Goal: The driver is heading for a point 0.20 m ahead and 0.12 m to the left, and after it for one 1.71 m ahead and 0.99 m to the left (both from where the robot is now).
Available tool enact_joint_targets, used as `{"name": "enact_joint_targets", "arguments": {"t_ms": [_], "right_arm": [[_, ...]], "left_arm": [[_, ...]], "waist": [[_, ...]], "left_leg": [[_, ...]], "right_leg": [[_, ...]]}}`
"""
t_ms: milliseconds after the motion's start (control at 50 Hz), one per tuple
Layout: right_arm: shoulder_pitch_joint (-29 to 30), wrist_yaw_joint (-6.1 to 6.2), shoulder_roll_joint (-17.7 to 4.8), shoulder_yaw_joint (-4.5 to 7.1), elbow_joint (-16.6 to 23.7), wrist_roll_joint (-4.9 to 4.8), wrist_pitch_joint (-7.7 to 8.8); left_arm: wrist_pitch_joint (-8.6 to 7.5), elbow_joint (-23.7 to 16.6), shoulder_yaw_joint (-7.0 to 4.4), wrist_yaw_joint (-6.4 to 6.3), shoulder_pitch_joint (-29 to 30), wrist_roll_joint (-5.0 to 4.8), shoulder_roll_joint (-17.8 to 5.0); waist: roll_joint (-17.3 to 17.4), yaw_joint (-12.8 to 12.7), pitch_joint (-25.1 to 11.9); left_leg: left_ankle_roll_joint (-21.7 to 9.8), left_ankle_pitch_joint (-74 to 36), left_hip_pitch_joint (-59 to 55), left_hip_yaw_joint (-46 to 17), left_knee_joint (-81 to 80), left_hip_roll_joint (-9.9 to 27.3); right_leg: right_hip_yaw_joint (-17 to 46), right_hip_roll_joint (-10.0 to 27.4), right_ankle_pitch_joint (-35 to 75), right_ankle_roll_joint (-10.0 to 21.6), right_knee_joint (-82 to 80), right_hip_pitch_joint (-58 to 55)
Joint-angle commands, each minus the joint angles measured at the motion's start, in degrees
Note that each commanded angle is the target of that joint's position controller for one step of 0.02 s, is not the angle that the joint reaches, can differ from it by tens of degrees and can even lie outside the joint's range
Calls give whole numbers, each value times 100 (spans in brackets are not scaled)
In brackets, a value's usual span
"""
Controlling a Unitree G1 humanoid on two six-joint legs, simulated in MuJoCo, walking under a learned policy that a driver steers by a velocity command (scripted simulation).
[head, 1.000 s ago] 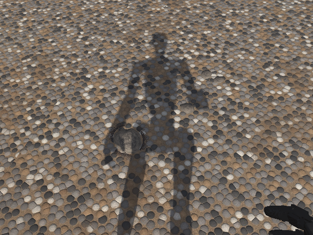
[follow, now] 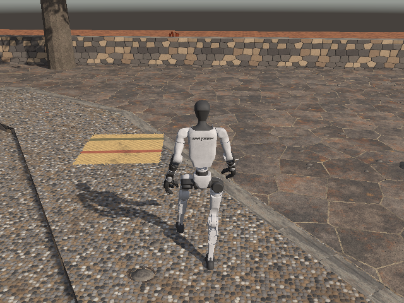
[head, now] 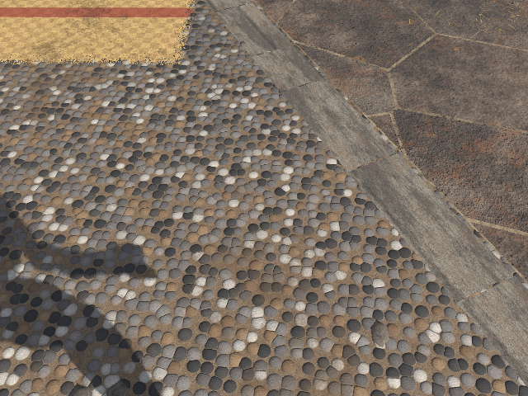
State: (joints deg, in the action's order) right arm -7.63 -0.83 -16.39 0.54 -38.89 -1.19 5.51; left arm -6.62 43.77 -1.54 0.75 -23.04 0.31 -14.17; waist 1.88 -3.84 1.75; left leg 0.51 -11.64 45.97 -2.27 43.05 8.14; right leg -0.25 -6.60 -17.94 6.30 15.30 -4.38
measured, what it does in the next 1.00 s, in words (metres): walks ahead, turning left: left foot, then right foot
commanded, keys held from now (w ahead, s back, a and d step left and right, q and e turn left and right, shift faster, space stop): w+q+shift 1.00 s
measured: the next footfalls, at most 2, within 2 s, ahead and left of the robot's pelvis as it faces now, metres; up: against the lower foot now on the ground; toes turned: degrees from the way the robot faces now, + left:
left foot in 0.14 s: +0.39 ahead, +0.13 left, +0.00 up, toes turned +7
right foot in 0.60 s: +0.84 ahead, +0.08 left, +0.00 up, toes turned +39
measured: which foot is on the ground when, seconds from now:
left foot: up 0.00-0.12, down 0.14-0.58, up 0.60-1.00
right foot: down 0.00-0.16, up 0.18-0.58, down 0.60-1.00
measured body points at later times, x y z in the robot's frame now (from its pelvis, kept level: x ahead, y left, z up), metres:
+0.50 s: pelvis +0.48 +0.10 +0.00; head +0.50 +0.12 +0.45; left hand +0.67 +0.40 -0.03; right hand +0.58 -0.16 -0.11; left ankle +0.35 +0.12 -0.73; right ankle +0.78 +0.01 -0.67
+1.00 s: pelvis +0.87 +0.29 -0.03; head +0.87 +0.32 +0.42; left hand +0.62 +0.43 -0.16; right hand +1.21 +0.37 -0.06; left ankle +0.94 +0.53 -0.69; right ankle +0.81 +0.05 -0.73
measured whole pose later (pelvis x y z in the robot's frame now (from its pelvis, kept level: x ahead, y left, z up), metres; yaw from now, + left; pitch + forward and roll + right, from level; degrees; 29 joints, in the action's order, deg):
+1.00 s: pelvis +0.87 +0.29 -0.03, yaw +53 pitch +0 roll -3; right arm -1.1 -4.2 -17.8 2.1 -31.9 -2.2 2.0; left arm -5.3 48.5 -3.6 -0.7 -26.0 0.6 -17.9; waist 1.5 -6.4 3.1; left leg -5.5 -1.8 46.1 4.0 48.1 4.5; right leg -14.8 -1.8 -26.5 -2.4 13.0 -15.2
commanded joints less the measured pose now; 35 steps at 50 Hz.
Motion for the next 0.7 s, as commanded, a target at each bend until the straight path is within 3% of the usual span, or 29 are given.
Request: {"name": "enact_joint_targets", "arguments": {"t_ms": [20, 40, 60, 100, 120, 140, 160, 180, 200, 220, 240, 260, 280, 320, 340, 380, 420, 440, 520, 540, 560, 580, 600, 620, 640, 660, 680, 700], "right_arm": [[950, -160, -195, 27, 524, -144, 115], [1032, -252, -298, 55, 553, -137, 146], [1003, -338, -421, 118, 585, -127, 179], [438, -361, -688, 269, 569, -153, 104], [-456, -319, -915, 390, 408, -184, 6], [-1878, -247, -1212, 533, 70, -173, -112], [-2820, -147, -1538, 614, -149, -155, -243], [-2434, -160, -1692, 649, -77, -94, -157], [-2350, -131, -1175, 563, 68, 25, -141], [-2182, -114, -925, 495, 111, 137, -95], [-1911, -171, -903, 483, 105, 161, -27], [-1571, -185, -812, 461, 164, 144, 32], [-1285, -158, -758, 431, 260, 146, 31], [-1115, -116, -699, 417, 278, 0, 2], [-1170, -76, -652, 397, 237, -55, 1], [-1280, 35, -714, 407, 153, -100, -14], [-1376, 108, -770, 438, 40, -102, -76], [-1508, 120, -818, 466, -30, -114, -98], [-1678, 183, -747, 508, -234, -202, -131], [-1652, 200, -754, 533, -250, -178, -164], [-1561, 193, -828, 566, -234, -127, -203], [-1346, 144, -848, 547, -135, 11, -247], [-1204, 100, -385, 374, 73, 238, -268], [-2495, 26, 298, 124, 320, -164, -203], [-2119, 125, -259, 140, 160, -351, -257], [-1268, 137, -707, 238, 248, -187, -274], [-797, 129, -765, 277, 322, -29, -279], [-437, 85, -669, 287, 469, 63, -252]], "left_arm": [[-103, -111, -247, -32, -119, -41, -1014], [-52, -78, -245, -39, -116, -39, -980], [20, -49, -243, -53, -64, 24, -1011], [165, -101, -319, -121, 141, 215, -1317], [249, -160, -357, -162, 352, 301, -1441], [318, -281, -374, -191, 789, 298, -1532], [257, -367, -279, -206, 754, 280, -1224], [56, -629, 1, -41, -36, 18, -238], [-195, -761, -6, 65, 356, -140, -877], [-290, -965, -52, 89, 1116, -262, -1028], [-351, -1126, -1, 67, 1423, -218, -903], [-348, -1090, -10, 16, 1483, -53, -849], [-297, -1035, -26, 3, 1299, 23, -807], [-188, -995, -59, -47, 1245, 98, -846], [-147, -1043, -56, -73, 1367, 119, -830], [-142, -1360, 4, -96, 2140, 175, -663], [-167, -1559, 57, -64, 2686, 155, -410], [-186, -1624, 42, -50, 2832, 110, -394], [-249, -1750, -192, -83, 3033, -175, -814], [-277, -1734, -270, -96, 2902, -222, -962], [-306, -1635, -393, -120, 2343, -251, -1166], [-285, -1480, -494, -159, 1258, -291, -1300], [-183, -1247, -534, -234, -272, -283, -1495], [-165, -996, -572, -95, -411, -31, -1974], [-113, -1152, -508, -67, -118, -40, -1319], [-57, -1153, -434, -116, 153, -79, -960], [-3, -1025, -413, -123, 273, -4, -938], [18, -889, -403, -117, 353, 71, -922]], "waist": [[-468, -203, 721], [-366, -215, 749], [-403, -102, 642], [-795, 375, -91], [-1082, 892, -576], [-1051, 1638, -1119], [-34, 1911, -1530], [2363, 931, -1992], [1250, 1216, -2394], [477, 1193, -1429], [-415, 865, -752], [-670, 623, -529], [-530, 349, -298], [-343, 190, 29], [-354, 192, 188], [-258, 437, 534], [14, 695, 531], [80, 821, 399], [347, 846, 215], [400, 725, 109], [454, 381, -302], [518, -262, -1129], [133, -805, -2226], [-3078, 93, -3188], [-2594, -184, -2468], [-1663, -416, -1468], [-540, -366, -847], [-248, -262, -354]], "left_leg": [[-204, -737, -945, 293, -912, -333], [-283, -625, -779, 386, -1117, -420], [-403, -472, -803, 527, -1279, -607], [-607, 530, -1399, 983, -911, -1149], [-751, 1085, -2159, 1022, -593, -1307], [-909, 1298, -3656, 826, -479, -1282], [-1206, 1973, -5567, -28, -158, -886], [-2582, 4360, -7359, -3611, -1476, 474], [-2342, 5882, -7350, -5169, -2798, 606], [-1922, 5501, -6512, -4666, -2951, 502], [-1878, 4782, -5482, -4322, -3045, 341], [-1869, 4033, -4798, -3809, -2981, 89], [-1892, 3435, -4203, -3313, -3044, -231], [-1950, 2679, -3633, -2796, -3138, -483], [-1924, 2392, -3317, -2598, -3168, -539], [-1818, 1930, -2590, -2196, -3305, -812], [-1508, 1887, -2053, -1896, -3222, -1088], [-1375, 2017, -1884, -1969, -3253, -1075], [-1091, 2056, -3059, -2517, -2630, -862], [-1016, 1484, -3448, -2597, -2278, -776], [-888, 444, -3747, -2527, -1565, -811], [-696, -275, -3699, -2275, -339, -910], [-580, 934, -2660, -1867, 1599, -1065], [-358, 4549, -604, -1283, 3581, -1633], [-367, 3936, 137, -944, 4111, -932], [-375, 3443, 340, -666, 4033, -784], [-365, 3156, 166, -503, 3847, -592], [-378, 2973, 65, -467, 3580, -403]], "right_leg": [[-125, 1404, 1805, 303, -1094, 1020], [-241, 1506, 2426, 207, -1021, 499], [-357, 1554, 3426, 59, -762, 16], [-510, 1711, 6618, -108, 243, -796], [-561, 1788, 7983, -159, 1327, -876], [-611, 1729, 8282, -221, 3003, -229], [-573, 1282, 5642, -392, 5405, 1549], [169, -27, -882, -887, 7851, 4451], [992, 124, -546, -438, 7629, 4745], [1021, 416, -298, -204, 7078, 4836], [995, 557, -170, -162, 6528, 4724], [1011, 734, -87, -174, 5964, 4417], [1056, 841, 3, -249, 5683, 4097], [930, 963, 30, -505, 5048, 4049], [845, 1013, 62, -631, 4613, 4022], [538, 858, 894, -857, 3442, 3782], [360, 614, 2027, -969, 2334, 3064], [309, 470, 2518, -991, 2005, 2559], [759, 463, 2547, -1003, 1057, 2208], [767, 462, 2282, -942, 957, 2107], [678, 424, 1983, -832, 991, 1548], [652, 697, 1672, -661, 1318, 369], [1563, 1687, 375, -413, 2011, -1577], [5228, 3258, -2051, 760, 716, -3272], [5569, 3068, -3501, 559, 242, -2712], [4365, 2735, -2636, 285, 186, -1844], [3440, 2493, -1331, 137, 172, -1001], [2787, 2312, -387, 134, 94, -312]]}}
Velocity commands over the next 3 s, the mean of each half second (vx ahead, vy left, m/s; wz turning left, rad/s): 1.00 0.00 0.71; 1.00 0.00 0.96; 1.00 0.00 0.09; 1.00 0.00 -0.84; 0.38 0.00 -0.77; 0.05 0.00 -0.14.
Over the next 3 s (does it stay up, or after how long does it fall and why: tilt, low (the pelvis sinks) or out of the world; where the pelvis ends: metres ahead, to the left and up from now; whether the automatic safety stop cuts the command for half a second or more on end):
stays up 1.81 1.26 0.00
